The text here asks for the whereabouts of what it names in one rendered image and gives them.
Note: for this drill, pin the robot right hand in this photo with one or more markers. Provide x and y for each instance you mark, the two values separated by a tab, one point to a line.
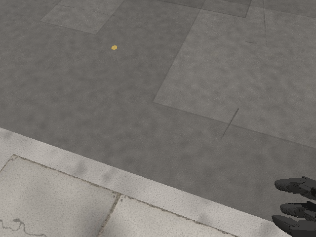
301	228

